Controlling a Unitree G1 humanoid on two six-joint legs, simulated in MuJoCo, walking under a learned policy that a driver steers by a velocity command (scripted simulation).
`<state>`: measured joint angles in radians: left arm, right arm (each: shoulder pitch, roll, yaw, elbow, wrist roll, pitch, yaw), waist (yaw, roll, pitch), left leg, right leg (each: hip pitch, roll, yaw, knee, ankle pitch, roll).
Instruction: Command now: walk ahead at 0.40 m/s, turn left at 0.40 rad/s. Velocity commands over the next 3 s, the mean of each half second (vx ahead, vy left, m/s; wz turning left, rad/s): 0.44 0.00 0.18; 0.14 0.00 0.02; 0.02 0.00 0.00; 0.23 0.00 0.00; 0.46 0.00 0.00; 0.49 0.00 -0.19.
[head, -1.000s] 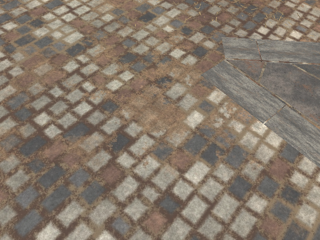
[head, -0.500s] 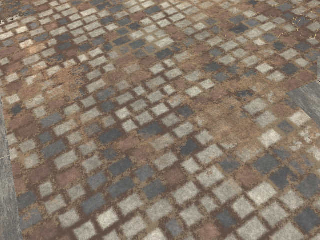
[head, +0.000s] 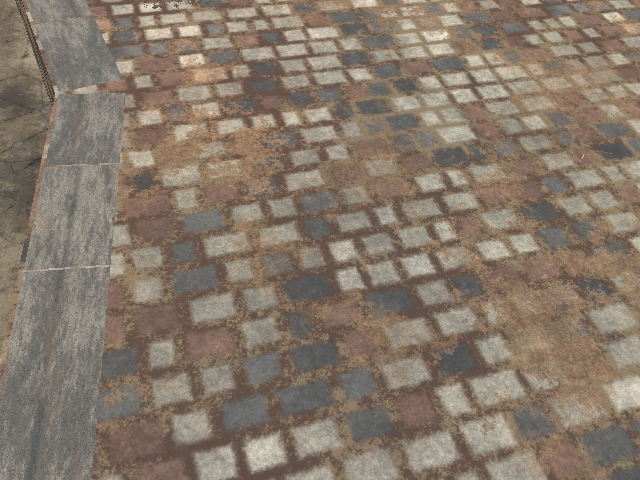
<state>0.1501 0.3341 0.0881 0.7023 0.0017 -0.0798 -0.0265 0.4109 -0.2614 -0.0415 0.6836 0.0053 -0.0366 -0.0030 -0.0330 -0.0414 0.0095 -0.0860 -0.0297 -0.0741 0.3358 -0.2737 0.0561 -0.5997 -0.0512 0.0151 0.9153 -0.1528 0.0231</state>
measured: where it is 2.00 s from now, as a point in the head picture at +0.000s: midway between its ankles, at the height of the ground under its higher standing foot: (296, 452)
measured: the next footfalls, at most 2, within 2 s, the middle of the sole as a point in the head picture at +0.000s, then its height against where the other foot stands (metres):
right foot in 0.28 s outside the picture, level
left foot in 0.72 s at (240, 450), level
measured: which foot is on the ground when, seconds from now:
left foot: down 0.00-0.30, up 0.32-0.70, down 0.72-1.00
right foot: up 0.00-0.26, down 0.28-0.74, up 0.76-0.98, down 1.00-1.00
